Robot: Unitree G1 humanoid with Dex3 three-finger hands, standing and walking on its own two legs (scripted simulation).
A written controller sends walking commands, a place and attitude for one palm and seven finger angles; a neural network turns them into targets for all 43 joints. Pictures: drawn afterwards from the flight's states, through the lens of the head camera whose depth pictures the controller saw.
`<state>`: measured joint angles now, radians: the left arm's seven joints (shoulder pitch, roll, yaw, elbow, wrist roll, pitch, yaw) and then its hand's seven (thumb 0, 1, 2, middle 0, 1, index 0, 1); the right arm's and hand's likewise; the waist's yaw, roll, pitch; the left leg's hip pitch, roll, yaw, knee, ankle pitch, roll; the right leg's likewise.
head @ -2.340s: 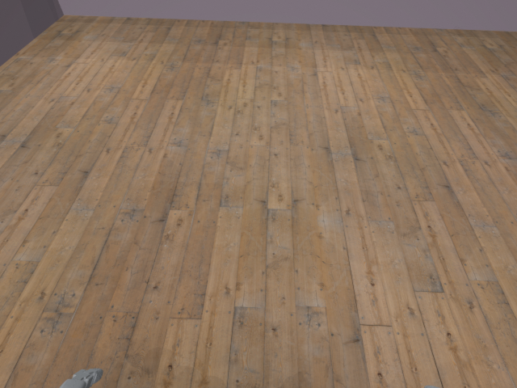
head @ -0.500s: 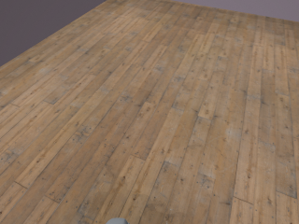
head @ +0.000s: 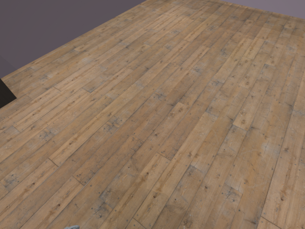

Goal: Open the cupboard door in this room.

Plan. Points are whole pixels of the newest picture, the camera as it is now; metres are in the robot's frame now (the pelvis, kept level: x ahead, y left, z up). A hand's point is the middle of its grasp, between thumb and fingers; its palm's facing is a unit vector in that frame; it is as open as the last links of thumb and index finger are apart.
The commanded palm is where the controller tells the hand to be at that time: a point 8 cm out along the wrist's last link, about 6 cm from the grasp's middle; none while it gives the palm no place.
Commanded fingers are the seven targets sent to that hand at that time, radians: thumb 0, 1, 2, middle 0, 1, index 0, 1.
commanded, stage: turn or walk to find it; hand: left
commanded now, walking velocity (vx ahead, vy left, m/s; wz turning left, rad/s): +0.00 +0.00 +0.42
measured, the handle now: out of the picture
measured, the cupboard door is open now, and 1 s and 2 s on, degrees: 0 0 0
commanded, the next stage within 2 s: stand and wait in 0.68 s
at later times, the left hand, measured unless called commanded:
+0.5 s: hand out of the picture -0.04 +0.27 -0.18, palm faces +0.25 -0.94 -0.21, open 7.4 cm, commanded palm none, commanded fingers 0.00 0.90 0.90 -0.20 -0.30 -0.20 -0.30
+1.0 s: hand out of the picture -0.03 +0.22 -0.15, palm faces +0.34 -0.91 -0.24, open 7.4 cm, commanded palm none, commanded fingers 0.00 0.90 0.90 -0.20 -0.30 -0.20 -0.30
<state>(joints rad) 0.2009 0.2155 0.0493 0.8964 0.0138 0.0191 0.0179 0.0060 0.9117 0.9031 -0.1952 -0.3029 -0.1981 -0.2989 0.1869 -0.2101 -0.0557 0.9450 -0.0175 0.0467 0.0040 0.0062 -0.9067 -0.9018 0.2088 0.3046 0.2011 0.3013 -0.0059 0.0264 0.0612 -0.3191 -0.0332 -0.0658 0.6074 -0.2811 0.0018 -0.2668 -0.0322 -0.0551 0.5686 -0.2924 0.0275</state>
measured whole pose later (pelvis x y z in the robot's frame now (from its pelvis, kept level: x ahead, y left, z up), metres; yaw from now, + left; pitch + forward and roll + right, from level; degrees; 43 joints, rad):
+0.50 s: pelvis -0.03 +0.05 +0.01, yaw +12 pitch +0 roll -2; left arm 0.22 0.27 0.08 0.98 0.02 0.07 0.02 0.01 0.91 0.90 -0.20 -0.30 -0.20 -0.30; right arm 0.18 -0.18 -0.04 0.95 -0.02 0.02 -0.01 0.01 -0.91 -0.90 0.20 0.30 0.20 0.30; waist 0.01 -0.07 0.08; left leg -0.26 -0.01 0.06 0.56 -0.29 0.06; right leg -0.45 -0.09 -0.06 1.07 -0.44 0.07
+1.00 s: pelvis -0.05 +0.02 +0.01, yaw +19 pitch -1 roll +1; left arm 0.20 0.16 0.02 0.98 0.02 0.01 0.03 0.00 0.91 0.90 -0.20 -0.30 -0.20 -0.30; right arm 0.26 -0.20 -0.05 1.04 -0.02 0.05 -0.01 0.01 -0.91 -0.90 0.21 0.30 0.20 0.30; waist -0.02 0.03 0.02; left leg -0.31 -0.05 -0.04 0.61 -0.35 0.01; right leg -0.19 -0.01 -0.03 0.49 -0.28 -0.02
